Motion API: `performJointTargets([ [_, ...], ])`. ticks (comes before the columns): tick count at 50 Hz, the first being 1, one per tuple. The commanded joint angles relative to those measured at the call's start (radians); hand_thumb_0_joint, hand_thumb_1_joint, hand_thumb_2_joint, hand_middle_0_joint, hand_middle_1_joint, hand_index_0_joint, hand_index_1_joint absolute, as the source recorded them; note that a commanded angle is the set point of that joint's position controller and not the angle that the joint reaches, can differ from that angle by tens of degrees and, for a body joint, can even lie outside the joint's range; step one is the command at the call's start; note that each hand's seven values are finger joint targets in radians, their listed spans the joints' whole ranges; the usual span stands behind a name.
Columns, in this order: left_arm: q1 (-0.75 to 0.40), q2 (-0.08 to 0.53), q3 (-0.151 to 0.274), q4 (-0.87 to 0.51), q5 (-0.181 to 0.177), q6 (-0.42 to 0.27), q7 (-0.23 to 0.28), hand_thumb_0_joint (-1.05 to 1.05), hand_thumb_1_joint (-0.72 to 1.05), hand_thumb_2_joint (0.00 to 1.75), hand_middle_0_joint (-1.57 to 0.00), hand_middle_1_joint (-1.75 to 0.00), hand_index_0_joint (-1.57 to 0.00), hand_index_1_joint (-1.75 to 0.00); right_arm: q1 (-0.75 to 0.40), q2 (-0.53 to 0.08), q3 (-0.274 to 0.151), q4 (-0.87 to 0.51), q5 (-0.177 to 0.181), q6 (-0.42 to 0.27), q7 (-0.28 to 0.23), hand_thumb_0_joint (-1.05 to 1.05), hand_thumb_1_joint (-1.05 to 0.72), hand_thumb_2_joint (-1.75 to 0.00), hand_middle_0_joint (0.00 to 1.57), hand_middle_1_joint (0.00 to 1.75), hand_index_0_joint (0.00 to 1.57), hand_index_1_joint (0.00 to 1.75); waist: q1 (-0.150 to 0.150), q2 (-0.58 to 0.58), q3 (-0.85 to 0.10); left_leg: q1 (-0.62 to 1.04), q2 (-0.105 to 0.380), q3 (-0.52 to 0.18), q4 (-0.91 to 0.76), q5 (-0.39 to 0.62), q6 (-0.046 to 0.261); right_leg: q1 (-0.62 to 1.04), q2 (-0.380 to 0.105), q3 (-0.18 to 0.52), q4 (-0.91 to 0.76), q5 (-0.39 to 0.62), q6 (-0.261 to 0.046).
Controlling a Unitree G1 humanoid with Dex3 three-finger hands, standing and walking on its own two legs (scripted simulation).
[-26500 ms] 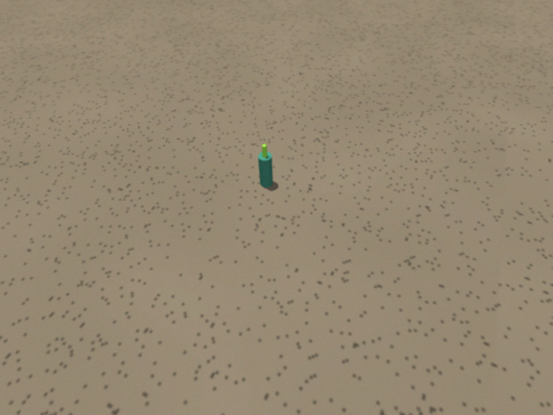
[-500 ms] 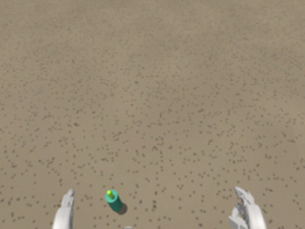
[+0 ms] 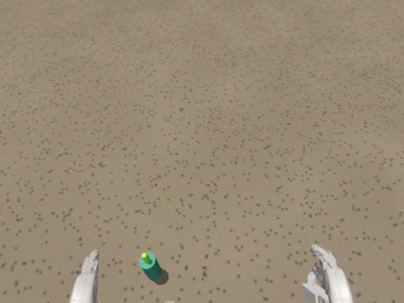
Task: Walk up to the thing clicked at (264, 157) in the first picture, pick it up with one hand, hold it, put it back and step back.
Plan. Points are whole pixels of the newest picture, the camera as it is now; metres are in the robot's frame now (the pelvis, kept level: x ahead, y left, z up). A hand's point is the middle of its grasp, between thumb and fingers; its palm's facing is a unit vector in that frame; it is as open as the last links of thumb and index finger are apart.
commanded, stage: home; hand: left
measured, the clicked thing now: (149, 264) +0.38 +0.24 -0.60
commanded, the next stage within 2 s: stand in 0.56 s
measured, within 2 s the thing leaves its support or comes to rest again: neither
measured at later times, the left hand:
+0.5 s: hand (116, 294) +0.17 +0.19 -0.06, palm faces +0.11 -0.95 -0.28, open 17.6 cm
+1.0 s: hand out of the picture +0.16 +0.20 -0.09, palm faces -0.02 -0.95 -0.32, open 12.3 cm
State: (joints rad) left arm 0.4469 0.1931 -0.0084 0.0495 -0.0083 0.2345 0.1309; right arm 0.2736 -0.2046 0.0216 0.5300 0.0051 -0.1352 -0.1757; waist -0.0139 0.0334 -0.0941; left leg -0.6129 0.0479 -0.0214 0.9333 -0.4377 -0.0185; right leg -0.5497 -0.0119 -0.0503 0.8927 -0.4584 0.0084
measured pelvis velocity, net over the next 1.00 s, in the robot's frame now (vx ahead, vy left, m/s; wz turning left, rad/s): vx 0.00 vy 0.00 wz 0.00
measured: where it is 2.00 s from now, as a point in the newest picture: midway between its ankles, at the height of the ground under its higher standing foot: outside the picture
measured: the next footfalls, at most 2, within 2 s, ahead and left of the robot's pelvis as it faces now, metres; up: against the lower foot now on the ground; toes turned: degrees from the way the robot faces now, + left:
none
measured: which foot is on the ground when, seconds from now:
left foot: down 0.00-1.00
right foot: down 0.00-1.00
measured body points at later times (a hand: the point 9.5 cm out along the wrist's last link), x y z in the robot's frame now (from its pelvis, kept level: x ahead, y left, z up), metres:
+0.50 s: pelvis +0.00 +0.00 +0.00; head +0.02 +0.01 +0.45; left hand +0.16 +0.23 -0.04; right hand +0.16 -0.23 -0.07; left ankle +0.02 +0.13 -0.69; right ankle +0.00 -0.13 -0.69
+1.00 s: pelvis +0.00 +0.00 +0.01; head +0.01 +0.00 +0.46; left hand +0.16 +0.25 -0.06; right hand +0.15 -0.25 -0.09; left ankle +0.02 +0.13 -0.69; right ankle +0.00 -0.13 -0.69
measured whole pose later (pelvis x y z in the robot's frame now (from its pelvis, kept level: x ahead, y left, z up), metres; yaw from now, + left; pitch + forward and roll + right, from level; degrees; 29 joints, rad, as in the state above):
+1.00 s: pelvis +0.00 +0.00 +0.01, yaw +0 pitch +3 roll +0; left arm 0.29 0.26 -0.02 0.38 0.06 0.08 0.05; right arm 0.19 -0.25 0.01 0.70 -0.07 -0.06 -0.07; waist 0.01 0.00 -0.02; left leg -0.51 0.03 0.00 0.87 -0.41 -0.01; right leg -0.47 -0.03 -0.03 0.86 -0.45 0.01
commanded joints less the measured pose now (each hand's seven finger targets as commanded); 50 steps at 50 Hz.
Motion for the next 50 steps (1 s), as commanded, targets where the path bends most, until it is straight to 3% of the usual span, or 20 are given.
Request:
performJointTargets([
  [1, -0.026, 0.102, 0.053, -0.177, 0.011, -0.049, 0.014, 0.0, -0.59, 0.03, -0.05, -0.05, -0.05, -0.05, -0.069, -0.117, -0.043, -0.157, 0.0, -0.05, -0.014, 0.0, -0.9, -0.9, 0.2, 0.3, 0.2, 0.3, -0.005, -0.034, -0.081, 0.098, -0.035, 0.029, -0.135, 0.183, 0.025, 0.022, 0.023, -0.006, -0.164, 0.201, -0.004],
  [3, -0.028, 0.111, 0.06, -0.202, 0.011, -0.049, 0.015, 0.0, -0.59, 0.03, -0.05, -0.05, -0.05, -0.05, -0.065, -0.115, -0.042, -0.158, 0.0, -0.048, -0.015, 0.0, -0.9, -0.9, 0.2, 0.3, 0.2, 0.3, -0.001, -0.016, -0.11, 0.108, -0.038, 0.033, -0.13, 0.203, 0.025, 0.031, 0.02, -0.001, -0.165, 0.226, -0.004],
  [4, -0.025, 0.098, 0.045, -0.182, 0.011, -0.048, 0.012, 0.0, -0.59, 0.03, -0.05, -0.05, -0.05, -0.05, -0.067, -0.118, -0.043, -0.157, 0.0, -0.047, -0.012, 0.0, -0.9, -0.9, 0.2, 0.3, 0.2, 0.3, -0.009, -0.017, -0.085, 0.102, -0.035, 0.028, -0.138, 0.184, 0.024, 0.02, 0.023, -0.006, -0.163, 0.202, -0.006],
  [6, -0.031, 0.093, 0.043, -0.193, 0.011, -0.046, 0.014, 0.0, -0.58, 0.04, -0.05, -0.05, -0.05, -0.05, -0.069, -0.115, -0.043, -0.156, -0.001, -0.051, -0.013, 0.0, -0.9, -0.9, 0.2, 0.3, 0.2, 0.3, -0.008, -0.01, -0.092, 0.108, -0.035, 0.029, -0.139, 0.185, 0.023, 0.021, 0.023, -0.008, -0.163, 0.203, -0.006],
  [7, -0.034, 0.108, 0.063, -0.185, 0.01, -0.045, 0.015, 0.0, -0.58, 0.04, -0.05, -0.05, -0.05, -0.05, -0.067, -0.119, -0.045, -0.155, 0.0, -0.05, -0.012, 0.0, -0.9, -0.9, 0.2, 0.3, 0.2, 0.3, -0.004, -0.015, -0.09, 0.102, -0.035, 0.028, -0.14, 0.176, 0.024, 0.023, 0.023, -0.008, -0.167, 0.192, -0.006],
  [10, -0.03, 0.1, 0.052, -0.192, 0.01, -0.045, 0.013, 0.0, -0.58, 0.04, -0.05, -0.05, -0.05, -0.05, -0.068, -0.116, -0.043, -0.16, 0.001, -0.048, -0.011, 0.0, -0.9, -0.9, 0.2, 0.3, 0.2, 0.3, -0.004, 0.001, -0.084, 0.096, -0.033, 0.023, -0.156, 0.141, 0.022, 0.011, 0.026, -0.013, -0.163, 0.153, -0.011],
  [15, -0.024, 0.1, 0.054, -0.188, 0.011, -0.043, 0.017, 0.0, -0.58, 0.04, -0.05, -0.05, -0.05, -0.05, -0.062, -0.119, -0.047, -0.16, 0.001, -0.046, -0.011, 0.0, -0.9, -0.9, 0.2, 0.3, 0.2, 0.3, -0.005, 0.007, -0.105, 0.112, -0.031, 0.02, -0.149, 0.196, 0.019, 0.022, 0.029, -0.017, -0.147, 0.202, -0.013],
  [21, -0.024, 0.101, 0.055, -0.196, 0.012, -0.044, 0.016, 0.0, -0.58, 0.03, -0.05, -0.05, -0.05, -0.05, -0.06, -0.119, -0.047, -0.159, 0.001, -0.05, -0.012, 0.0, -0.9, -0.9, 0.2, 0.3, 0.2, 0.3, -0.002, -0.004, -0.108, 0.116, -0.03, 0.021, -0.147, 0.189, 0.019, 0.017, 0.028, -0.016, -0.153, 0.193, -0.011],
  [23, -0.04, 0.092, 0.044, -0.187, 0.011, -0.041, 0.014, 0.0, -0.58, 0.04, -0.05, -0.05, -0.05, -0.05, -0.062, -0.119, -0.045, -0.158, 0.001, -0.052, -0.013, 0.0, -0.9, -0.9, 0.2, 0.3, 0.2, 0.3, -0.013, -0.022, -0.085, 0.112, -0.03, 0.022, -0.149, 0.164, 0.022, 0.008, 0.028, -0.014, -0.161, 0.175, -0.008],
  [29, -0.021, 0.095, 0.054, -0.187, 0.013, -0.042, 0.018, 0.0, -0.59, 0.03, -0.05, -0.05, -0.05, -0.05, -0.056, -0.117, -0.047, -0.156, 0.0, -0.052, -0.013, 0.0, -0.9, -0.9, 0.2, 0.3, 0.2, 0.3, 0.001, -0.004, -0.1, 0.114, -0.029, 0.021, -0.15, 0.19, 0.018, 0.016, 0.029, -0.018, -0.147, 0.194, -0.013],
  [33, -0.033, 0.101, 0.052, -0.194, 0.012, -0.037, 0.016, 0.0, -0.6, 0.03, -0.05, -0.05, -0.05, -0.05, -0.051, -0.121, -0.048, -0.154, 0.0, -0.054, -0.016, 0.0, -0.9, -0.9, 0.2, 0.3, 0.2, 0.3, -0.007, 0.003, -0.105, 0.122, -0.029, 0.023, -0.142, 0.217, 0.018, 0.014, 0.028, -0.015, -0.144, 0.224, -0.011],
  [35, -0.034, 0.103, 0.055, -0.196, 0.011, -0.035, 0.017, 0.0, -0.44, 0.19, -0.2, -0.21, -0.2, -0.21, -0.058, -0.118, -0.047, -0.157, -0.001, -0.051, -0.016, 0.0, -0.9, -0.9, 0.2, 0.3, 0.2, 0.3, -0.005, -0.004, -0.108, 0.114, -0.03, 0.02, -0.143, 0.218, 0.02, 0.026, 0.027, -0.017, -0.146, 0.224, -0.01],
  [36, -0.022, 0.105, 0.059, -0.182, 0.012, -0.035, 0.017, 0.0, -0.36, 0.27, -0.2, -0.29, -0.2, -0.29, -0.055, -0.119, -0.046, -0.154, -0.001, -0.051, -0.016, 0.0, -0.9, -0.9, 0.2, 0.3, 0.2, 0.3, -0.001, -0.017, -0.094, 0.111, -0.031, 0.026, -0.136, 0.219, 0.022, 0.025, 0.024, -0.013, -0.153, 0.23, -0.008],
  [38, -0.037, 0.099, 0.048, -0.194, 0.011, -0.033, 0.014, 0.0, -0.2, 0.43, -0.2, -0.3, -0.2, -0.3, -0.056, -0.117, -0.045, -0.158, -0.001, -0.051, -0.017, 0.0, -0.9, -0.9, 0.2, 0.3, 0.2, 0.3, -0.011, -0.023, -0.11, 0.119, -0.032, 0.028, -0.131, 0.224, 0.024, 0.031, 0.023, -0.008, -0.156, 0.243, -0.005],
  [42, -0.039, 0.097, 0.049, -0.185, 0.012, -0.036, 0.016, 0.0, 0.12, 0.75, -0.2, -0.3, -0.2, -0.3, -0.066, -0.118, -0.044, -0.156, -0.001, -0.053, -0.014, 0.0, -0.9, -0.9, 0.2, 0.3, 0.2, 0.3, 0.001, -0.006, -0.075, 0.096, -0.03, 0.021, -0.159, 0.138, 0.021, 0.007, 0.026, -0.015, -0.157, 0.144, -0.012],
  [44, -0.018, 0.1, 0.053, -0.191, 0.012, -0.039, 0.016, 0.0, 0.28, 0.9, -0.2, -0.3, -0.2, -0.3, -0.064, -0.118, -0.046, -0.164, -0.002, -0.05, -0.016, 0.0, -0.9, -0.9, 0.2, 0.3, 0.2, 0.3, 0.001, -0.017, -0.094, 0.103, -0.034, 0.028, -0.146, 0.163, 0.023, 0.017, 0.023, -0.01, -0.168, 0.172, -0.01],
  [45, -0.177, 0.262, 0.097, 0.16, 0.101, -0.146, -0.034, 0.0, 0.36, 0.9, -0.2, -0.3, -0.2, -0.3, -0.112, -0.257, -0.09, 0.052, -0.107, 0.02, 0.044, 0.0, -0.9, -0.9, 0.2, 0.3, 0.2, 0.3, 0.023, -0.102, 0.047, 0.131, 0.006, -0.024, -0.17, 0.259, 0.054, 0.124, -0.068, 0.108, -0.203, 0.243, -0.083],
  [46, -0.159, 0.27, 0.105, 0.234, 0.112, -0.19, -0.06, 0.0, 0.44, 0.9, -0.2, -0.3, -0.2, -0.3, -0.084, -0.254, -0.098, 0.093, -0.111, 0.047, 0.079, 0.0, -0.9, -0.9, 0.2, 0.3, 0.2, 0.3, 0.017, -0.125, -0.024, 0.173, 0.008, -0.006, -0.161, 0.268, 0.075, 0.157, -0.086, 0.134, -0.196, 0.294, -0.106],
  [47, -0.153, 0.272, 0.095, 0.266, 0.098, -0.219, -0.077, 0.0, 0.52, 0.9, -0.2, -0.3, -0.2, -0.3, -0.092, -0.257, -0.103, 0.095, -0.102, 0.063, 0.096, 0.0, -0.9, -0.9, 0.2, 0.3, 0.2, 0.3, 0.011, -0.091, -0.022, 0.169, 0.0, -0.024, -0.162, 0.271, 0.081, 0.159, -0.088, 0.151, -0.213, 0.312, -0.11],
  [50, -0.215, 0.267, 0.081, 0.381, 0.066, -0.254, -0.1, 0.0, 0.76, 0.9, -0.2, -0.3, -0.2, -0.3, -0.098, -0.235, -0.095, 0.139, -0.064, 0.071, 0.14, 0.0, -0.9, -0.9, 0.2, 0.3, 0.2, 0.3, 0.02, -0.062, -0.008, 0.235, -0.007, -0.037, -0.235, 0.206, 0.083, 0.156, -0.095, 0.153, -0.246, 0.233, -0.092],
])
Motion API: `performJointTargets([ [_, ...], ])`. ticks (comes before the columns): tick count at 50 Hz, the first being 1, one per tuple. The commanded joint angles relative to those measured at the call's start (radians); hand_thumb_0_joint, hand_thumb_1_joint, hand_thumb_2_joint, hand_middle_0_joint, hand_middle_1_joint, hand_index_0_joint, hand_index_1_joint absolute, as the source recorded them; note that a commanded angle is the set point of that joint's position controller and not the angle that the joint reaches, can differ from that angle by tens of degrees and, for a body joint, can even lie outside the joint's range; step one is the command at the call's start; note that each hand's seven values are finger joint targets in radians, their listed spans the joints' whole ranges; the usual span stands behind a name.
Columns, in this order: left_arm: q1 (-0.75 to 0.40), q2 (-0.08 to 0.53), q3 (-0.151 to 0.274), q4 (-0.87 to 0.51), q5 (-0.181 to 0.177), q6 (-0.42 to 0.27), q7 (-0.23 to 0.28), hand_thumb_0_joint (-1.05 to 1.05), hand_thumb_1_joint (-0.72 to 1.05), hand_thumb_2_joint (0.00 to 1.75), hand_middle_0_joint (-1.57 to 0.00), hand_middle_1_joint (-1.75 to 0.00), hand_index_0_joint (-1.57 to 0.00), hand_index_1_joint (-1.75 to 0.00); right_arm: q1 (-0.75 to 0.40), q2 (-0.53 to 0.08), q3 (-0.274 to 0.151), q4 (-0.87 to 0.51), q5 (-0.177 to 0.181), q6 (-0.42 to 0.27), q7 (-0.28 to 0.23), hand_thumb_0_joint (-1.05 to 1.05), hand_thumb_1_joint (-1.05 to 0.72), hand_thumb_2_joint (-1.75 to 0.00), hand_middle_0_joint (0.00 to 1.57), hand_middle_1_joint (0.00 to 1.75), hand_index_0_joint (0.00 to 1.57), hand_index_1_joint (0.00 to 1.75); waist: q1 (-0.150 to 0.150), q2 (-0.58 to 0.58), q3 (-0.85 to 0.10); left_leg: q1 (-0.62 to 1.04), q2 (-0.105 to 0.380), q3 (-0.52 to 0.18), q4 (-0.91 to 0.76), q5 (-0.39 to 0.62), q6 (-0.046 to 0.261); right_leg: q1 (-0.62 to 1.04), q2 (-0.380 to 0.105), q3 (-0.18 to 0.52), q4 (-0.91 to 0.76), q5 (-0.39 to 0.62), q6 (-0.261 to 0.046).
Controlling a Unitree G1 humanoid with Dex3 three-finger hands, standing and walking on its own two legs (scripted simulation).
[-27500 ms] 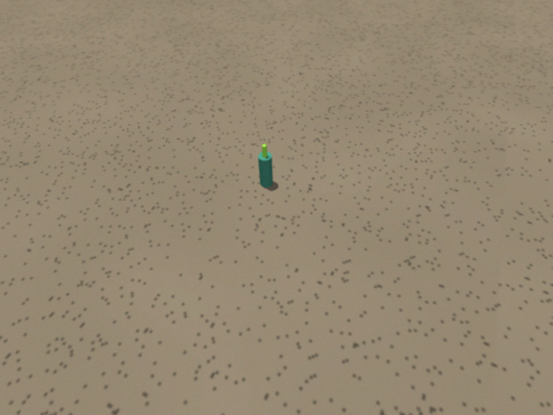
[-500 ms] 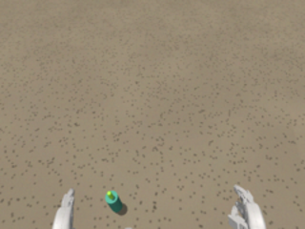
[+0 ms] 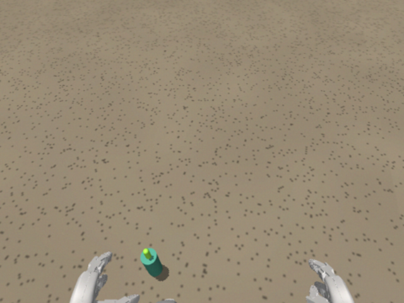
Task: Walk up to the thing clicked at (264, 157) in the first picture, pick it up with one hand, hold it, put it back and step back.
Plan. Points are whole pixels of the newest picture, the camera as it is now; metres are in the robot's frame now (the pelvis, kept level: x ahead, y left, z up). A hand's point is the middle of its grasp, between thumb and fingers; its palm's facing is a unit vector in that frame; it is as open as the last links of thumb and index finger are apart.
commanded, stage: stand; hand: left
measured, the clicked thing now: (150, 260) +0.38 +0.24 -0.61
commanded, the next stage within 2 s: none
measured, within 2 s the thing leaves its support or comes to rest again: neither
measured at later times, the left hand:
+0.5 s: hand out of the picture +0.06 +0.26 -0.11, palm faces -0.02 -0.94 -0.34, open 7.4 cm
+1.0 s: hand out of the picture +0.04 +0.25 -0.11, palm faces -0.04 -0.94 -0.34, open 7.4 cm
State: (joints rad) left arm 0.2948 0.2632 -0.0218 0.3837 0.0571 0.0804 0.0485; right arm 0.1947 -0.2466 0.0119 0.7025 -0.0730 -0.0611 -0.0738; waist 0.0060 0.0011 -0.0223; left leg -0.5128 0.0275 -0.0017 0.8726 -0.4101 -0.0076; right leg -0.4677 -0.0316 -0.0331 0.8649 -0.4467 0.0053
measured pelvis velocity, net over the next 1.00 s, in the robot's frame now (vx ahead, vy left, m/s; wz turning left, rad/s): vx -0.01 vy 0.01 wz -0.02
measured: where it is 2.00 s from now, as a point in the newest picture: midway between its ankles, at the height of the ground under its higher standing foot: outside the picture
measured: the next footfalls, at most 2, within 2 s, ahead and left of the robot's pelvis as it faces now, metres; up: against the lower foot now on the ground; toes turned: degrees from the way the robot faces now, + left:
none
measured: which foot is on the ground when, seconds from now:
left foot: down 0.00-1.00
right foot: down 0.00-1.00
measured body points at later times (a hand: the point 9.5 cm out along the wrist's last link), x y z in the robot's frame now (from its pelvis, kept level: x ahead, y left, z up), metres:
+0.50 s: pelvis +0.00 +0.02 +0.04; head -0.01 +0.01 +0.49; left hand +0.06 +0.31 -0.09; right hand +0.06 -0.27 -0.10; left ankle +0.03 +0.13 -0.70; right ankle +0.00 -0.13 -0.70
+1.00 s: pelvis -0.01 +0.01 +0.05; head -0.01 +0.00 +0.50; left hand +0.04 +0.30 -0.09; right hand +0.04 -0.29 -0.09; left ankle +0.03 +0.13 -0.70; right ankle +0.00 -0.13 -0.70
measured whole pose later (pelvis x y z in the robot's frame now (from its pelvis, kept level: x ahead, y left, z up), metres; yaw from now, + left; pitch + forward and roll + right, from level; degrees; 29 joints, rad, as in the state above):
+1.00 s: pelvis -0.01 +0.01 +0.05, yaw -1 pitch -4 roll +0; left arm 0.15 0.32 0.00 1.16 0.02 -0.01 0.01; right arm 0.14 -0.33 -0.02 1.15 -0.02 0.00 0.00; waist 0.00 0.01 0.05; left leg -0.14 0.01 0.03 0.35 -0.15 0.00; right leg -0.12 -0.04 -0.01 0.37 -0.19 0.03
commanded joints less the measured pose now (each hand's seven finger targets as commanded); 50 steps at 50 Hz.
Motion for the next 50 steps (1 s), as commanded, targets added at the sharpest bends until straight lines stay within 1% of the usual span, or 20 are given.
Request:
performJointTargets([
  [1, -0.065, 0.203, 0.092, 0.087, -0.005, -0.103, -0.019, 0.0, 0.84, 0.9, -0.2, -0.3, -0.2, -0.3, -0.035, -0.192, -0.091, -0.024, 0.021, 0.0, 0.047, 0.0, -0.9, -0.9, 0.2, 0.3, 0.2, 0.3, 0.004, -0.05, -0.076, 0.14, 0.009, -0.049, -0.179, 0.157, 0.068, 0.081, -0.08, 0.136, -0.257, 0.19, -0.085],
  [2, -0.083, 0.212, 0.09, 0.125, -0.008, -0.108, -0.019, 0.0, 0.9, 0.9, -0.2, -0.3, -0.2, -0.3, -0.037, -0.191, -0.091, -0.004, 0.023, 0.002, 0.052, 0.0, -0.9, -0.9, 0.2, 0.3, 0.2, 0.3, -0.002, -0.046, -0.079, 0.171, 0.008, -0.045, -0.196, 0.162, 0.067, 0.081, -0.085, 0.141, -0.277, 0.19, -0.079],
  [6, -0.12, 0.228, 0.089, 0.262, -0.014, -0.122, -0.016, 0.0, 0.9, 0.9, -0.2, -0.3, -0.2, -0.3, -0.032, -0.2, -0.092, 0.081, 0.02, 0.012, 0.061, 0.0, -0.9, -0.9, 0.2, 0.3, 0.2, 0.3, -0.01, -0.007, -0.041, 0.236, 0.022, -0.054, -0.277, 0.201, 0.06, 0.109, -0.083, 0.127, -0.317, 0.227, -0.059],
  [8, -0.12, 0.216, 0.084, 0.319, -0.022, -0.124, -0.015, 0.0, 0.9, 0.9, -0.2, -0.3, -0.2, -0.3, -0.036, -0.209, -0.09, 0.114, 0.021, 0.013, 0.061, 0.0, -0.9, -0.9, 0.2, 0.3, 0.2, 0.3, -0.001, 0.026, -0.044, 0.249, 0.041, -0.075, -0.319, 0.261, 0.06, 0.164, -0.072, 0.1, -0.318, 0.29, -0.047],
  [12, -0.118, 0.214, 0.076, 0.426, -0.029, -0.113, -0.015, 0.0, 0.9, 0.9, -0.2, -0.3, -0.2, -0.3, -0.055, -0.231, -0.082, 0.175, 0.027, 0.019, 0.057, 0.0, -0.9, -0.9, 0.2, 0.3, 0.2, 0.3, 0.011, 0.056, -0.005, 0.249, 0.074, -0.117, -0.458, 0.228, 0.054, 0.241, -0.054, 0.074, -0.363, 0.262, -0.032],
  [17, -0.125, 0.234, 0.068, 0.536, -0.03, -0.112, -0.015, 0.0, 0.9, 0.9, -0.2, -0.3, -0.2, -0.3, -0.055, -0.252, -0.077, 0.255, 0.038, 0.024, 0.052, 0.0, -0.9, -0.9, 0.2, 0.3, 0.2, 0.3, 0.008, 0.015, 0.005, 0.321, 0.069, -0.091, -0.493, 0.309, 0.04, 0.308, -0.081, 0.091, -0.449, 0.331, -0.029],
  [19, -0.143, 0.246, 0.066, 0.565, -0.032, -0.109, -0.017, 0.0, 0.9, 0.9, -0.2, -0.3, -0.2, -0.3, -0.05, -0.257, -0.075, 0.284, 0.042, 0.027, 0.052, 0.0, -0.9, -0.9, 0.2, 0.3, 0.2, 0.3, -0.001, 0.003, 0.032, 0.335, 0.071, -0.092, -0.536, 0.265, 0.032, 0.29, -0.077, 0.092, -0.474, 0.28, -0.028],
  [22, -0.14, 0.244, 0.058, 0.607, -0.032, -0.11, -0.016, 0.0, 0.9, 0.9, -0.2, -0.3, -0.2, -0.3, -0.067, -0.263, -0.075, 0.314, 0.043, 0.031, 0.053, 0.0, -0.9, -0.9, 0.2, 0.3, 0.2, 0.3, 0.005, -0.008, 0.037, 0.354, 0.071, -0.088, -0.551, 0.269, 0.031, 0.305, -0.084, 0.093, -0.512, 0.278, -0.023],
  [25, -0.157, 0.252, 0.056, 0.639, -0.031, -0.106, -0.018, 0.0, 0.9, 0.9, -0.2, -0.3, -0.2, -0.3, -0.069, -0.269, -0.075, 0.338, 0.043, 0.036, 0.055, 0.0, -0.9, -0.9, 0.2, 0.3, 0.2, 0.3, -0.003, 0.003, 0.07, 0.336, 0.072, -0.092, -0.593, 0.171, 0.026, 0.295, -0.08, 0.094, -0.536, 0.214, -0.02],
  [27, -0.147, 0.247, 0.052, 0.656, -0.03, -0.108, -0.019, 0.0, 0.9, 0.9, -0.2, -0.3, -0.2, -0.3, -0.079, -0.265, -0.074, 0.347, 0.044, 0.04, 0.06, 0.0, -0.9, -0.9, 0.2, 0.3, 0.2, 0.3, 0.001, 0.002, 0.072, 0.321, 0.07, -0.092, -0.598, 0.148, 0.029, 0.306, -0.08, 0.091, -0.553, 0.191, -0.015],
  [30, -0.157, 0.254, 0.053, 0.671, -0.031, -0.113, -0.02, 0.0, 0.9, 0.9, -0.2, -0.3, -0.2, -0.3, -0.085, -0.261, -0.071, 0.362, 0.047, 0.037, 0.06, 0.0, -0.9, -0.9, 0.2, 0.3, 0.2, 0.3, 0.0, 0.0, 0.051, 0.361, 0.075, -0.088, -0.594, 0.207, 0.028, 0.31, -0.093, 0.101, -0.562, 0.242, -0.018],
  [32, -0.164, 0.253, 0.052, 0.684, -0.029, -0.113, -0.019, 0.0, 0.9, 0.9, -0.2, -0.3, -0.2, -0.3, -0.084, -0.257, -0.068, 0.37, 0.048, 0.039, 0.061, 0.0, -0.9, -0.9, 0.2, 0.3, 0.2, 0.3, -0.006, -0.003, 0.075, 0.351, 0.073, -0.087, -0.603, 0.177, 0.025, 0.295, -0.088, 0.097, -0.571, 0.214, -0.012],
  [34, -0.163, 0.252, 0.052, 0.694, -0.031, -0.114, -0.018, 0.0, 0.9, 0.9, -0.2, -0.3, -0.2, -0.3, -0.091, -0.255, -0.067, 0.375, 0.048, 0.04, 0.062, 0.0, -0.9, -0.9, 0.2, 0.3, 0.2, 0.3, -0.002, -0.016, 0.058, 0.367, 0.077, -0.084, -0.597, 0.198, 0.029, 0.302, -0.094, 0.102, -0.578, 0.233, -0.012],
  [35, -0.165, 0.26, 0.053, 0.698, -0.031, -0.113, -0.019, 0.0, 0.9, 0.9, -0.2, -0.3, -0.2, -0.3, -0.087, -0.255, -0.067, 0.377, 0.049, 0.041, 0.062, 0.0, -0.9, -0.9, 0.2, 0.3, 0.2, 0.3, -0.007, -0.023, 0.073, 0.368, 0.074, -0.083, -0.607, 0.181, 0.023, 0.28, -0.087, 0.1, -0.581, 0.196, -0.011],
  [40, -0.174, 0.263, 0.057, 0.71, -0.035, -0.111, -0.022, 0.0, 0.9, 0.9, -0.2, -0.3, -0.2, -0.3, -0.094, -0.264, -0.065, 0.386, 0.049, 0.042, 0.062, 0.0, -0.9, -0.9, 0.2, 0.3, 0.2, 0.3, -0.004, 0.015, 0.064, 0.347, 0.082, -0.084, -0.617, 0.146, 0.026, 0.309, -0.094, 0.109, -0.576, 0.218, -0.015],
  [42, -0.168, 0.258, 0.053, 0.717, -0.033, -0.11, -0.024, 0.0, 0.9, 0.9, -0.2, -0.3, -0.2, -0.3, -0.096, -0.266, -0.063, 0.386, 0.051, 0.044, 0.063, 0.0, -0.9, -0.9, 0.2, 0.3, 0.2, 0.3, -0.005, -0.006, 0.083, 0.331, 0.078, -0.087, -0.622, 0.121, 0.025, 0.289, -0.086, 0.104, -0.587, 0.166, -0.013],
  [43, -0.167, 0.26, 0.054, 0.718, -0.031, -0.111, -0.024, 0.0, 0.9, 0.9, -0.2, -0.3, -0.2, -0.3, -0.103, -0.269, -0.065, 0.384, 0.052, 0.043, 0.064, 0.0, -0.9, -0.9, 0.2, 0.3, 0.2, 0.3, -0.004, -0.02, 0.077, 0.361, 0.077, -0.079, -0.609, 0.152, 0.024, 0.275, -0.089, 0.113, -0.593, 0.162, -0.015],
  [44, -0.183, 0.262, 0.054, 0.714, -0.034, -0.113, -0.024, 0.0, 0.9, 0.9, -0.2, -0.3, -0.2, -0.3, -0.095, -0.27, -0.065, 0.387, 0.051, 0.042, 0.063, 0.0, -0.9, -0.9, 0.2, 0.3, 0.2, 0.3, -0.01, -0.008, 0.052, 0.376, 0.082, -0.073, -0.599, 0.188, 0.026, 0.292, -0.097, 0.12, -0.589, 0.206, -0.018],
  [49, -0.181, 0.262, 0.053, 0.722, -0.035, -0.111, -0.025, 0.0, 0.9, 0.9, -0.2, -0.3, -0.2, -0.3, -0.102, -0.272, -0.062, 0.392, 0.054, 0.043, 0.064, 0.0, -0.9, -0.9, 0.2, 0.3, 0.2, 0.3, -0.009, -0.01, 0.062, 0.362, 0.082, -0.074, -0.607, 0.172, 0.025, 0.293, -0.091, 0.111, -0.592, 0.202, -0.017],
  [50, -0.18, 0.265, 0.055, 0.722, -0.035, -0.113, -0.025, 0.0, 0.9, 0.9, -0.2, -0.3, -0.2, -0.3, -0.104, -0.276, -0.061, 0.393, 0.055, 0.041, 0.064, 0.0, -0.9, -0.9, 0.2, 0.3, 0.2, 0.3, -0.007, -0.012, 0.053, 0.387, 0.085, -0.072, -0.6, 0.2, 0.026, 0.291, -0.096, 0.12, -0.598, 0.225, -0.018],
])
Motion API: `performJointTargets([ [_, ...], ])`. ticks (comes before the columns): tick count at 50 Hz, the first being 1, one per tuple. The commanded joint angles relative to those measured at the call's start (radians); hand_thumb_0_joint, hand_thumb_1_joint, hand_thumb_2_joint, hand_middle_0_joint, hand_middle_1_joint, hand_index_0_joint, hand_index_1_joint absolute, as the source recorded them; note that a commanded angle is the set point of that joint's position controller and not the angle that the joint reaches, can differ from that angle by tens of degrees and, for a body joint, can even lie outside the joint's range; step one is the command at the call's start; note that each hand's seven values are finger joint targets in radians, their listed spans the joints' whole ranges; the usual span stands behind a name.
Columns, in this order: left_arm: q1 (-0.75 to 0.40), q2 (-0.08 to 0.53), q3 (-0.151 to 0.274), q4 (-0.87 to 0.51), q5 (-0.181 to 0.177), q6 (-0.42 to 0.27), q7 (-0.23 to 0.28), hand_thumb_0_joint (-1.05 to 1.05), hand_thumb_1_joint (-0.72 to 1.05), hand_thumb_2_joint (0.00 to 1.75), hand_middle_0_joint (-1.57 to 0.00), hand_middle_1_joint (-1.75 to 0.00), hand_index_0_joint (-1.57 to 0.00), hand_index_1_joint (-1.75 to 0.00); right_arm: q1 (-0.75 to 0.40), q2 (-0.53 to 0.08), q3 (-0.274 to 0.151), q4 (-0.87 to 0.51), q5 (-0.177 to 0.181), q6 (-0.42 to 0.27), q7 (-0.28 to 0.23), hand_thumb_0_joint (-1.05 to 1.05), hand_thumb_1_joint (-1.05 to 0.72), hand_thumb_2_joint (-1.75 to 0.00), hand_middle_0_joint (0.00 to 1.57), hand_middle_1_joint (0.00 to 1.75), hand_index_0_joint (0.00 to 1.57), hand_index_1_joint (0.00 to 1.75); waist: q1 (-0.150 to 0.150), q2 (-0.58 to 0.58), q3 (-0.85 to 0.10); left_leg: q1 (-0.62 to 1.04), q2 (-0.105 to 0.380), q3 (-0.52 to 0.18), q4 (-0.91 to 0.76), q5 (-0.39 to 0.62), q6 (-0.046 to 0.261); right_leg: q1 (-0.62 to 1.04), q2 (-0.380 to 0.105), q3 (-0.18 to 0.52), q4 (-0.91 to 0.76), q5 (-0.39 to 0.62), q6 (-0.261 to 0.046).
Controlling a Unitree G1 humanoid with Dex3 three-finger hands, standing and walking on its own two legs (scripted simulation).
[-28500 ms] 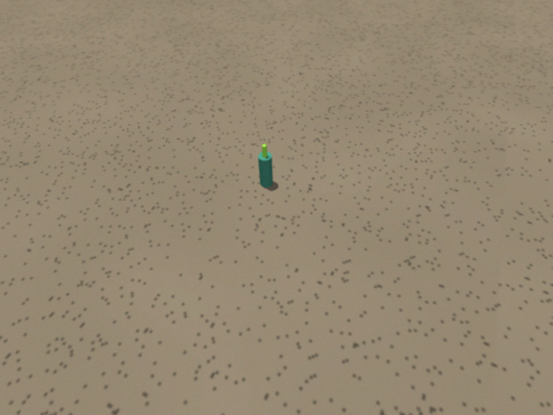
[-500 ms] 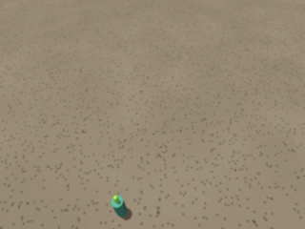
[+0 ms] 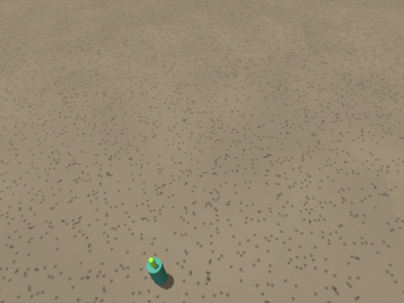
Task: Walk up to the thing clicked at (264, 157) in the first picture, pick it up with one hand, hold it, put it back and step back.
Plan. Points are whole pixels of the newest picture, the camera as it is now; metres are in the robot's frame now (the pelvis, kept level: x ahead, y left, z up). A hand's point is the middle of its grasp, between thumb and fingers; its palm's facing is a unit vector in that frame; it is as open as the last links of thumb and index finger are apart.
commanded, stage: stand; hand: left
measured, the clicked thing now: (156, 269) +0.39 +0.23 -0.65
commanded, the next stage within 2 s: step back in 1.18 s
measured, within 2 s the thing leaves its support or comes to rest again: neither
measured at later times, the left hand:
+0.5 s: hand out of the picture +0.09 +0.24 -0.15, palm faces -0.03 -0.94 -0.33, open 7.4 cm
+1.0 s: hand out of the picture +0.10 +0.24 -0.15, palm faces -0.04 -0.94 -0.34, open 7.4 cm
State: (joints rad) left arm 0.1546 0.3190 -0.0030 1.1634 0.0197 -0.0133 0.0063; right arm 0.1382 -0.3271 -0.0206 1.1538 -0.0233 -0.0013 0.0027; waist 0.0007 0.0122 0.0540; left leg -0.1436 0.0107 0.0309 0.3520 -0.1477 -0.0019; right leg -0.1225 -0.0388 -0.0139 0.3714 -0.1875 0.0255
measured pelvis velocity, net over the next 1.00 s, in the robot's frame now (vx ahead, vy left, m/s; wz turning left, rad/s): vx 0.02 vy -0.01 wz -0.02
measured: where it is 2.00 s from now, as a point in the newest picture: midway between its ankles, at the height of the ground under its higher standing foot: outside the picture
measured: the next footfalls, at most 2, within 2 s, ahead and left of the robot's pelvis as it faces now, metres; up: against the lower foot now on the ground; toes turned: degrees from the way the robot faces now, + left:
right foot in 1.90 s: -0.11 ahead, -0.11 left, +0.00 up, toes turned -2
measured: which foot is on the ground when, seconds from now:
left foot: down 0.00-1.00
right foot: down 0.00-1.00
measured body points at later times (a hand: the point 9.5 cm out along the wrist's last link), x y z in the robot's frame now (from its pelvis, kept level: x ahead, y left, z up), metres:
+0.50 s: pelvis +0.02 -0.01 +0.00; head +0.02 -0.01 +0.45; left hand +0.10 +0.29 -0.13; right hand +0.07 -0.30 -0.14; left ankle +0.03 +0.12 -0.75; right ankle +0.01 -0.13 -0.75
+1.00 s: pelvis +0.02 -0.01 +0.00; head +0.03 -0.02 +0.45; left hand +0.11 +0.28 -0.13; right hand +0.08 -0.31 -0.14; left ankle +0.03 +0.12 -0.75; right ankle +0.01 -0.13 -0.75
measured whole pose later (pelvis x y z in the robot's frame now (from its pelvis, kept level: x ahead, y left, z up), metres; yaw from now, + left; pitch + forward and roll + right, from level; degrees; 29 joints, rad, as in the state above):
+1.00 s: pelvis +0.02 -0.01 +0.00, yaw -1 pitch -3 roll +0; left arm 0.11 0.33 0.00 1.15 0.01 -0.01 0.00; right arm 0.10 -0.34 -0.01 1.16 -0.02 -0.01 0.00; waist -0.01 0.01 0.05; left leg -0.10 0.03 0.05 0.30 -0.16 -0.02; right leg -0.09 -0.01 0.00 0.32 -0.19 0.01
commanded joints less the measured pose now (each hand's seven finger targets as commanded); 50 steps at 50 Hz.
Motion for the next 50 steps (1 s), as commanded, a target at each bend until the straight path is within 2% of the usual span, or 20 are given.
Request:
performJointTargets([
  [1, -0.047, 0.212, 0.036, -0.058, 0.001, -0.019, 0.017, 0.0, 0.9, 0.9, -0.2, -0.3, -0.2, -0.3, -0.046, -0.184, -0.024, -0.057, 0.005, -0.019, -0.012, 0.0, -0.9, -0.9, 0.2, 0.3, 0.2, 0.3, -0.005, -0.038, -0.021, 0.019, 0.103, -0.103, -0.079, -0.042, 0.02, -0.055, -0.089, 0.099, -0.103, -0.032, -0.04],
  [4, -0.048, 0.206, 0.036, -0.057, -0.002, -0.021, 0.016, 0.0, 0.9, 0.9, -0.2, -0.3, -0.2, -0.3, -0.047, -0.199, -0.025, -0.054, 0.004, -0.021, -0.014, 0.0, -0.9, -0.9, 0.2, 0.3, 0.2, 0.3, -0.003, -0.01, -0.049, 0.031, 0.107, -0.098, -0.072, 0.009, 0.02, -0.021, -0.097, 0.104, -0.094, 0.043, -0.04],
  [6, -0.052, 0.202, 0.035, -0.053, -0.002, -0.02, 0.016, 0.0, 0.9, 0.9, -0.2, -0.3, -0.2, -0.3, -0.046, -0.196, -0.023, -0.051, 0.006, -0.021, -0.014, 0.0, -0.9, -0.9, 0.2, 0.3, 0.2, 0.3, -0.006, -0.021, -0.038, 0.031, 0.109, -0.097, -0.079, 0.007, 0.018, -0.026, -0.089, 0.096, -0.094, 0.039, -0.038],
  [10, -0.061, 0.209, 0.038, -0.055, -0.004, -0.021, 0.015, 0.0, 0.9, 0.9, -0.2, -0.3, -0.2, -0.3, -0.053, -0.197, -0.02, -0.048, 0.009, -0.023, -0.014, 0.0, -0.9, -0.9, 0.2, 0.3, 0.2, 0.3, -0.005, -0.028, -0.057, 0.054, 0.115, -0.088, -0.068, 0.065, 0.018, -0.007, -0.096, 0.101, -0.095, 0.112, -0.035],
  [13, -0.062, 0.203, 0.036, -0.053, -0.004, -0.017, 0.015, 0.0, 0.9, 0.9, -0.2, -0.3, -0.2, -0.3, -0.049, -0.206, -0.02, -0.042, 0.007, -0.02, -0.015, 0.0, -0.9, -0.9, 0.2, 0.3, 0.2, 0.3, -0.006, -0.013, -0.028, 0.025, 0.111, -0.092, -0.087, 0.0, 0.013, -0.02, -0.088, 0.098, -0.109, 0.031, -0.034],
  [17, -0.068, 0.214, 0.042, -0.056, -0.005, -0.017, 0.013, 0.0, 0.9, 0.9, -0.2, -0.3, -0.2, -0.3, -0.055, -0.202, -0.018, -0.043, 0.009, -0.023, -0.016, 0.0, -0.9, -0.9, 0.2, 0.3, 0.2, 0.3, -0.003, -0.014, -0.058, 0.054, 0.118, -0.086, -0.084, 0.053, 0.014, 0.001, -0.094, 0.101, -0.097, 0.114, -0.037],
  [24, -0.084, 0.215, 0.044, -0.06, -0.008, -0.017, 0.011, 0.0, 0.9, 0.9, -0.2, -0.3, -0.2, -0.3, -0.06, -0.203, -0.018, -0.042, 0.006, -0.026, -0.016, 0.0, -0.9, -0.9, 0.2, 0.3, 0.2, 0.3, -0.006, -0.02, -0.053, 0.065, 0.121, -0.082, -0.089, 0.075, 0.007, -0.008, -0.09, 0.098, -0.095, 0.118, -0.037],
  [27, -0.087, 0.22, 0.046, -0.062, -0.009, -0.016, 0.011, 0.0, 0.9, 0.9, -0.2, -0.3, -0.2, -0.3, -0.06, -0.206, -0.019, -0.042, 0.007, -0.025, -0.016, 0.0, -0.9, -0.9, 0.2, 0.3, 0.2, 0.3, -0.008, -0.017, -0.049, 0.054, 0.122, -0.08, -0.094, 0.048, 0.008, -0.005, -0.09, 0.103, -0.103, 0.097, -0.038],
  [33, -0.081, 0.215, 0.044, -0.063, -0.008, -0.017, 0.009, 0.0, 0.9, 0.9, -0.2, -0.3, -0.2, -0.3, -0.07, -0.213, -0.02, -0.045, 0.009, -0.027, -0.015, 0.0, -0.9, -0.9, 0.2, 0.3, 0.2, 0.3, -0.005, -0.023, -0.068, 0.082, 0.127, -0.076, -0.084, 0.078, 0.01, -0.004, -0.092, 0.103, -0.104, 0.128, -0.036],
  [37, -0.095, 0.227, 0.047, -0.072, -0.009, -0.021, 0.011, 0.0, 0.9, 0.9, -0.2, -0.3, -0.2, -0.3, -0.067, -0.213, -0.02, -0.047, 0.008, -0.026, -0.016, 0.0, -0.9, -0.9, 0.2, 0.3, 0.2, 0.3, -0.009, -0.013, -0.093, 0.091, 0.131, -0.072, -0.072, 0.139, 0.012, 0.017, -0.099, 0.102, -0.092, 0.204, -0.036],
  [39, -0.088, 0.223, 0.044, -0.067, -0.01, -0.019, 0.01, 0.0, 0.9, 0.9, -0.2, -0.3, -0.2, -0.3, -0.062, -0.21, -0.018, -0.043, 0.009, -0.026, -0.016, 0.0, -0.9, -0.9, 0.2, 0.3, 0.2, 0.3, -0.01, -0.028, -0.071, 0.087, 0.13, -0.074, -0.082, 0.115, 0.007, -0.002, -0.093, 0.099, -0.098, 0.169, -0.034],
  [44, -0.089, 0.227, 0.044, -0.073, -0.007, -0.019, 0.011, 0.0, 0.9, 0.9, -0.2, -0.3, -0.2, -0.3, -0.07, -0.213, -0.021, -0.046, 0.01, -0.023, -0.015, 0.0, -0.9, -0.9, 0.2, 0.3, 0.2, 0.3, -0.01, -0.016, -0.076, 0.082, 0.132, -0.072, -0.079, 0.103, 0.008, 0.006, -0.093, 0.099, -0.102, 0.163, -0.036],
  [46, -0.086, 0.228, 0.044, -0.068, -0.009, -0.017, 0.01, 0.0, 0.9, 0.9, -0.2, -0.3, -0.2, -0.3, -0.067, -0.209, -0.018, -0.044, 0.009, -0.023, -0.014, 0.0, -0.9, -0.9, 0.2, 0.3, 0.2, 0.3, -0.009, -0.029, -0.048, 0.065, 0.128, -0.074, -0.094, 0.057, 0.006, -0.009, -0.09, 0.102, -0.111, 0.116, -0.038],
  [48, -0.082, 0.222, 0.042, -0.071, -0.01, -0.017, 0.008, 0.0, 0.9, 0.9, -0.2, -0.3, -0.2, -0.3, -0.068, -0.211, -0.018, -0.044, 0.008, -0.024, -0.013, 0.0, -0.9, -0.9, 0.2, 0.3, 0.2, 0.3, -0.008, -0.015, -0.05, 0.07, 0.127, -0.071, -0.096, 0.051, 0.005, -0.019, -0.089, 0.103, -0.113, 0.106, -0.038],
  [50, -0.092, 0.232, 0.046, -0.081, -0.009, -0.019, 0.009, 0.0, 0.9, 0.9, -0.2, -0.3, -0.2, -0.3, -0.068, -0.217, -0.022, -0.046, 0.007, -0.026, -0.014, 0.0, -0.9, -0.9, 0.2, 0.3, 0.2, 0.3, -0.008, -0.009, -0.079, 0.077, 0.132, -0.071, -0.089, 0.074, 0.01, 0.006, -0.095, 0.108, -0.107, 0.141, -0.042],
])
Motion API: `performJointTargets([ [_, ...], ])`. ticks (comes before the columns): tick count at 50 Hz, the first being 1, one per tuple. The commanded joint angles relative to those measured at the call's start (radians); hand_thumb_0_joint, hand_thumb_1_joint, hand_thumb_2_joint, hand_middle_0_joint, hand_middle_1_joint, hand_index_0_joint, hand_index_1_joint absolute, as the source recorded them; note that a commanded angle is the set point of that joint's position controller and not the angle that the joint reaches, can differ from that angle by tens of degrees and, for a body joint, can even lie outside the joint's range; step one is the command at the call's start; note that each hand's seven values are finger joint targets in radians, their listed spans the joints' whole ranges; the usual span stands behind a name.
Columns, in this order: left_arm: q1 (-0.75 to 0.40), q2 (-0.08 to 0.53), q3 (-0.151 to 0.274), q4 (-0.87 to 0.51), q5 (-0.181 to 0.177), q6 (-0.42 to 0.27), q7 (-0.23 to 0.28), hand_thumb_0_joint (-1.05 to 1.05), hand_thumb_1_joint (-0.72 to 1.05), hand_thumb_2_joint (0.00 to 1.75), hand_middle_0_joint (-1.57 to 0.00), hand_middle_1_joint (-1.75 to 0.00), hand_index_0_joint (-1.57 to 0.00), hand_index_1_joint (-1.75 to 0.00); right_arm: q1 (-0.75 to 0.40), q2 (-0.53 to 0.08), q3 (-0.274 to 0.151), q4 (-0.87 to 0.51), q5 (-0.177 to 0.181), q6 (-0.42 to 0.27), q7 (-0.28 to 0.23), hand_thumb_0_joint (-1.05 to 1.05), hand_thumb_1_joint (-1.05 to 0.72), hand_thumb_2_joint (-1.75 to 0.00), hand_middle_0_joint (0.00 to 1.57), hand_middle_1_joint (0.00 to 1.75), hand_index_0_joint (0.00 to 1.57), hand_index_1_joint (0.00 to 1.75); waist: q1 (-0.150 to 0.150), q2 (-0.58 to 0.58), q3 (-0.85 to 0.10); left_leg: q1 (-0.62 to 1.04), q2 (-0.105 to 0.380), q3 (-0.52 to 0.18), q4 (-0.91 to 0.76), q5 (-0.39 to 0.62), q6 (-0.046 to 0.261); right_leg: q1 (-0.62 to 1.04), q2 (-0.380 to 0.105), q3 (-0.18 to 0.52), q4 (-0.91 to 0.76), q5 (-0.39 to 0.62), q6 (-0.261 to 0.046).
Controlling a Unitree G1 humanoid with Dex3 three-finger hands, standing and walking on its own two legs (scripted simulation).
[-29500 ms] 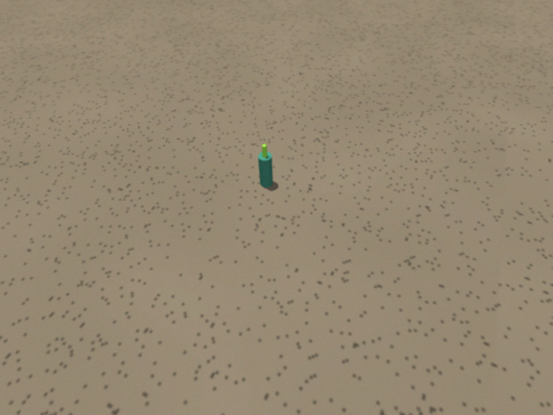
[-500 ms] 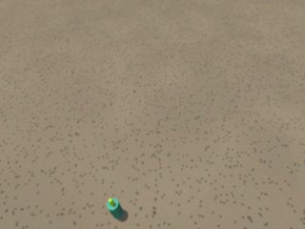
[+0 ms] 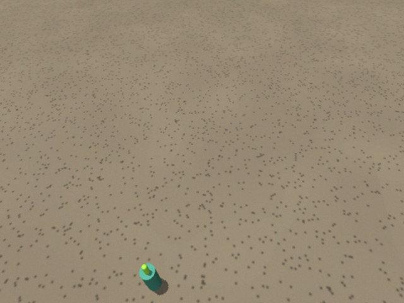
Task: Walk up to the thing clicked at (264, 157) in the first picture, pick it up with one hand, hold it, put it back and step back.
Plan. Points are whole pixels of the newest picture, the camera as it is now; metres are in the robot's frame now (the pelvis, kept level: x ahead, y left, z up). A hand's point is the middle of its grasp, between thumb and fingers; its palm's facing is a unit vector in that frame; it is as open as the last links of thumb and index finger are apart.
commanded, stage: stand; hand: left
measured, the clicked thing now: (149, 275) +0.36 +0.25 -0.66
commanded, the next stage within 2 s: step back in 0.18 s
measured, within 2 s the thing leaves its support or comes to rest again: neither
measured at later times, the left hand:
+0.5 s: hand out of the picture +0.09 +0.30 -0.18, palm faces -0.04 -0.93 -0.38, open 7.4 cm
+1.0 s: hand out of the picture -0.05 +0.28 -0.17, palm faces -0.09 -0.92 -0.38, open 7.4 cm
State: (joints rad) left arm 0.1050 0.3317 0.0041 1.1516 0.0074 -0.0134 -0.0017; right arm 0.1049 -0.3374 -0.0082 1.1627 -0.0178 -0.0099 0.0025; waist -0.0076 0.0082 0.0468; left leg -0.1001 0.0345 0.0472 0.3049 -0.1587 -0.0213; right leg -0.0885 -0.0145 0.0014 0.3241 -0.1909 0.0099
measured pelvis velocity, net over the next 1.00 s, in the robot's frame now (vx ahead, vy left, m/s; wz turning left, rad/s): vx -0.15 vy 0.02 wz -0.08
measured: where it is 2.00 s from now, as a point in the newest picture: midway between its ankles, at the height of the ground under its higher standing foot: outside the picture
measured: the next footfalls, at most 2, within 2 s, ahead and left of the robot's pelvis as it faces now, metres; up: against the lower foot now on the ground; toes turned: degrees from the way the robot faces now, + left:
right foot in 0.90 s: -0.13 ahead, -0.11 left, +0.00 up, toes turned -1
left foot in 1.22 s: -0.18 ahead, +0.13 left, +0.00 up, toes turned -4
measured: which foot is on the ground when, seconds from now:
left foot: down 0.00-0.92, up 0.94-1.00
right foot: down 0.00-0.50, up 0.52-0.88, down 0.90-1.00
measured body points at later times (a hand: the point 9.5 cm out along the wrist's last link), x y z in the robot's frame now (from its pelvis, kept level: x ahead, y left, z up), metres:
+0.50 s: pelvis -0.04 +0.03 -0.03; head +0.01 +0.04 +0.42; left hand +0.09 +0.35 -0.15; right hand +0.04 -0.30 -0.14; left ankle -0.04 +0.13 -0.75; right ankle -0.01 -0.12 -0.75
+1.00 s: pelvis -0.15 +0.02 -0.03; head -0.10 +0.01 +0.42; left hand -0.05 +0.32 -0.14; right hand -0.07 -0.30 -0.15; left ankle -0.09 +0.13 -0.71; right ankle -0.17 -0.11 -0.75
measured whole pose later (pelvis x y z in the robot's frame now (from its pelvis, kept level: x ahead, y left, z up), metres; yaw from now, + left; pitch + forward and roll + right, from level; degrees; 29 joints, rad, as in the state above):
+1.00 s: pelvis -0.15 +0.02 -0.03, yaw -5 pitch -3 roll +0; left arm 0.18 0.35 0.07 0.87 0.03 0.04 -0.01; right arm 0.12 -0.39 -0.05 0.89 -0.01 0.05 -0.01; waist 0.01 0.02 0.17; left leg -0.49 -0.05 -0.08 0.96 -0.47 0.01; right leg -0.25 0.02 0.06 0.65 -0.36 -0.01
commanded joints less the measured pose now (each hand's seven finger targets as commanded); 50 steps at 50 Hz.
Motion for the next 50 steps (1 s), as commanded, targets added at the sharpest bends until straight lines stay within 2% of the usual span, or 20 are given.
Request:
performJointTargets([
  [1, -0.038, 0.216, 0.037, -0.067, 0.003, -0.018, 0.017, 0.0, 0.9, 0.9, -0.2, -0.3, -0.2, -0.3, -0.04, -0.204, -0.033, -0.055, 0.003, -0.019, -0.013, 0.0, -0.9, -0.9, 0.2, 0.3, 0.2, 0.3, 0.001, -0.013, -0.057, 0.037, 0.109, -0.09, -0.045, 0.094, 0.026, -0.044, -0.116, 0.089, -0.057, 0.14, -0.026],
  [8, -0.029, 0.214, 0.034, -0.067, 0.004, -0.02, 0.017, 0.0, 0.9, 0.9, -0.2, -0.3, -0.2, -0.3, -0.04, -0.209, -0.037, -0.058, 0.003, -0.016, -0.012, 0.0, -0.9, -0.9, 0.2, 0.3, 0.2, 0.3, 0.002, -0.021, -0.06, 0.049, 0.11, -0.086, -0.035, 0.09, 0.029, -0.053, -0.116, 0.091, -0.068, 0.137, -0.023],
  [9, -0.025, 0.291, 0.077, -0.106, -0.017, -0.007, 0.018, 0.0, 0.9, 0.9, -0.2, -0.3, -0.2, -0.3, -0.069, -0.262, -0.057, -0.089, 0.011, 0.0, -0.009, 0.0, -0.9, -0.9, 0.2, 0.3, 0.2, 0.3, 0.005, -0.03, 0.048, -0.036, 0.092, -0.106, 0.07, 0.227, 0.052, -0.132, -0.101, 0.114, 0.019, 0.325, -0.037],
  [12, -0.004, 0.283, 0.087, -0.156, -0.02, 0.003, 0.023, 0.0, 0.9, 0.9, -0.2, -0.3, -0.2, -0.3, -0.03, -0.246, -0.065, -0.127, 0.025, 0.014, -0.008, 0.0, -0.9, -0.9, 0.2, 0.3, 0.2, 0.3, -0.005, -0.03, -0.073, -0.025, 0.074, -0.079, 0.173, 0.256, 0.064, -0.101, -0.119, 0.119, 0.081, 0.38, -0.084],
  [16, -0.041, 0.31, 0.098, -0.225, -0.005, 0.018, 0.023, 0.0, 0.9, 0.9, -0.2, -0.3, -0.2, -0.3, -0.017, -0.236, -0.077, -0.176, 0.022, 0.034, -0.005, 0.0, -0.9, -0.9, 0.2, 0.3, 0.2, 0.3, -0.008, -0.103, -0.134, -0.055, -0.001, -0.05, 0.332, 0.13, 0.064, -0.142, -0.192, 0.191, 0.091, 0.388, -0.165],
  [19, -0.09, 0.332, 0.104, -0.281, 0.011, 0.03, 0.024, 0.0, 0.9, 0.9, -0.2, -0.3, -0.2, -0.3, 0.035, -0.222, -0.088, -0.199, 0.016, 0.05, 0.001, 0.0, -0.9, -0.9, 0.2, 0.3, 0.2, 0.3, -0.02, -0.195, -0.107, -0.082, -0.065, -0.049, 0.491, -0.199, 0.064, -0.239, -0.273, 0.246, 0.089, 0.343, -0.238],
  [21, -0.131, 0.328, 0.105, -0.315, 0.02, 0.034, 0.022, 0.0, 0.9, 0.9, -0.2, -0.3, -0.2, -0.3, 0.09, -0.215, -0.091, -0.206, 0.016, 0.052, 0.006, 0.0, -0.9, -0.9, 0.2, 0.3, 0.2, 0.3, -0.039, -0.223, -0.102, -0.092, -0.065, -0.065, 0.488, -0.275, 0.078, -0.256, -0.271, 0.225, 0.14, 0.331, -0.235],
  [23, -0.133, 0.285, 0.095, -0.332, 0.011, 0.046, 0.023, 0.0, 0.9, 0.9, -0.2, -0.3, -0.2, -0.3, 0.115, -0.255, -0.104, -0.211, 0.007, 0.037, 0.002, 0.0, -0.9, -0.9, 0.2, 0.3, 0.2, 0.3, -0.047, -0.073, -0.084, -0.109, 0.032, -0.142, 0.25, 0.111, 0.099, -0.241, -0.137, 0.131, 0.322, 0.199, -0.139],
  [24, -0.122, 0.232, 0.085, -0.339, -0.002, 0.054, 0.027, 0.0, 0.9, 0.9, -0.2, -0.3, -0.2, -0.3, 0.1, -0.314, -0.116, -0.224, -0.008, 0.026, -0.002, 0.0, -0.9, -0.9, 0.2, 0.3, 0.2, 0.3, -0.038, 0.121, -0.062, -0.108, 0.184, -0.334, 0.102, 0.341, 0.143, -0.302, 0.031, 0.067, 0.508, -0.003, -0.069],
  [25, -0.088, 0.218, 0.085, -0.341, 0.001, 0.06, 0.036, 0.0, 0.9, 0.9, -0.2, -0.3, -0.2, -0.3, 0.079, -0.382, -0.128, -0.241, -0.012, 0.016, -0.002, 0.0, -0.9, -0.9, 0.2, 0.3, 0.2, 0.3, -0.028, 0.205, -0.072, -0.067, 0.307, -0.475, 0.066, 0.512, 0.242, -0.382, 0.127, 0.112, 0.667, -0.409, -0.05],
  [26, -0.068, 0.228, 0.088, -0.33, 0.008, 0.063, 0.045, 0.0, 0.9, 0.9, -0.2, -0.3, -0.2, -0.3, 0.08, -0.399, -0.136, -0.259, -0.014, 0.013, -0.007, 0.0, -0.9, -0.9, 0.2, 0.3, 0.2, 0.3, -0.04, 0.189, -0.101, -0.088, 0.349, -0.543, 0.06, 0.5, 0.289, -0.377, 0.141, 0.197, 0.794, -0.469, -0.043],
  [30, 0.034, 0.25, 0.096, -0.307, -0.003, 0.065, 0.041, 0.0, 0.9, 0.9, -0.2, -0.3, -0.2, -0.3, -0.028, -0.303, -0.113, -0.32, -0.011, 0.006, -0.033, 0.0, -0.9, -0.9, 0.2, 0.3, 0.2, 0.3, 0.037, 0.116, -0.095, -0.035, 0.213, -0.302, 0.16, 0.471, 0.235, -0.433, 0.114, 0.216, 0.933, -0.313, -0.029],
  [36, -0.006, 0.235, 0.112, -0.37, 0.005, 0.052, 0.028, 0.0, 0.9, 0.9, -0.2, -0.3, -0.2, -0.3, 0.087, -0.296, -0.116, -0.334, -0.009, 0.007, -0.037, 0.0, -0.9, -0.9, 0.2, 0.3, 0.2, 0.3, -0.039, 0.125, -0.099, 0.078, 0.226, -0.284, 0.191, 0.491, 0.273, -0.414, 0.086, 0.16, 0.727, -0.344, 0.023],
  [41, 0.09, 0.221, 0.117, -0.349, 0.01, 0.045, 0.017, 0.0, 0.9, 0.9, -0.2, -0.3, -0.2, -0.3, 0.053, -0.318, -0.115, -0.367, -0.01, 0.017, -0.029, 0.0, -0.9, -0.9, 0.2, 0.3, 0.2, 0.3, -0.017, 0.182, -0.153, 0.01, 0.226, -0.282, 0.198, 0.324, 0.245, -0.247, 0.044, 0.055, 0.416, -0.285, 0.003],
  [44, 0.191, 0.222, 0.127, -0.31, 0.025, 0.03, 0.019, 0.0, 0.9, 0.9, -0.2, -0.3, -0.2, -0.3, 0.013, -0.298, -0.103, -0.371, 0.009, 0.033, -0.024, 0.0, -0.9, -0.9, 0.2, 0.3, 0.2, 0.3, 0.04, 0.123, -0.177, -0.124, 0.179, -0.233, 0.29, 0.2, 0.159, -0.046, 0.028, 0.042, 0.092, -0.022, -0.04],
  [45, 0.17, 0.286, 0.146, -0.325, 0.041, 0.024, 0.019, 0.0, 0.9, 0.9, -0.2, -0.3, -0.2, -0.3, 0.028, -0.257, -0.091, -0.377, 0.014, 0.034, -0.021, 0.0, -0.9, -0.9, 0.2, 0.3, 0.2, 0.3, 0.026, -0.017, -0.145, -0.319, 0.092, -0.209, 0.38, 0.029, 0.093, 0.017, -0.093, 0.256, 0.069, -0.004, -0.084],
  [46, 0.106, 0.377, 0.166, -0.355, 0.027, 0.029, 0.013, 0.0, 0.9, 0.9, -0.2, -0.3, -0.2, -0.3, -0.005, -0.211, -0.082, -0.392, 0.02, 0.035, -0.025, 0.0, -0.9, -0.9, 0.2, 0.3, 0.2, 0.3, 0.035, -0.245, -0.054, -0.406, -0.116, -0.08, 0.545, -0.33, 0.032, -0.112, -0.277, 0.459, -0.006, 0.038, -0.224],
  [47, 0.049, 0.407, 0.167, -0.394, 0.038, 0.024, 0.016, 0.0, 0.9, 0.9, -0.2, -0.3, -0.2, -0.3, -0.027, -0.244, -0.097, -0.376, 0.01, 0.042, -0.036, 0.0, -0.9, -0.9, 0.2, 0.3, 0.2, 0.3, 0.053, -0.27, -0.008, -0.361, -0.114, -0.151, 0.777, -0.482, 0.017, -0.261, -0.389, 0.565, -0.01, 0.129, -0.336],
  [48, 0.003, 0.352, 0.154, -0.412, 0.025, 0.02, 0.018, 0.0, 0.9, 0.9, -0.2, -0.3, -0.2, -0.3, 0.011, -0.263, -0.102, -0.359, 0.01, 0.049, -0.034, 0.0, -0.9, -0.9, 0.2, 0.3, 0.2, 0.3, 0.02, -0.184, 0.015, -0.328, -0.121, -0.214, 0.887, -0.428, 0.018, -0.319, -0.345, 0.477, -0.003, 0.16, -0.311],
  [50, -0.071, 0.285, 0.137, -0.426, 0.021, 0.021, 0.027, 0.0, 0.9, 0.9, -0.2, -0.3, -0.2, -0.3, 0.085, -0.252, -0.095, -0.328, 0.027, 0.042, -0.032, 0.0, -0.9, -0.9, 0.2, 0.3, 0.2, 0.3, -0.035, -0.133, 0.02, -0.355, -0.159, -0.204, 0.892, -0.337, 0.021, -0.246, -0.207, 0.258, 0.076, 0.296, -0.225],
])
